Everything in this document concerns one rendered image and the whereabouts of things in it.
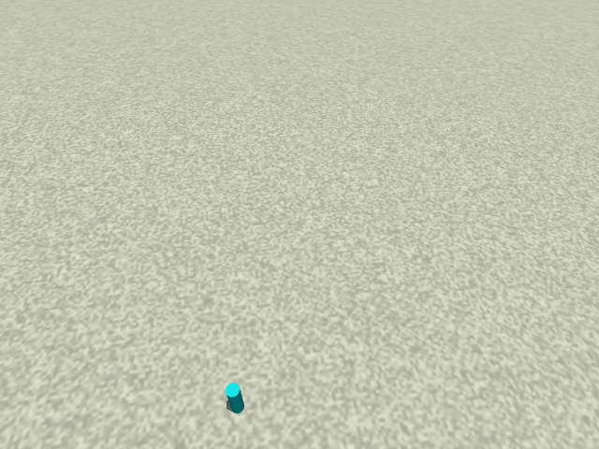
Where can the can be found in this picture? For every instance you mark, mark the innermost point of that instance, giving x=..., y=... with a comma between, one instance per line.
x=233, y=393

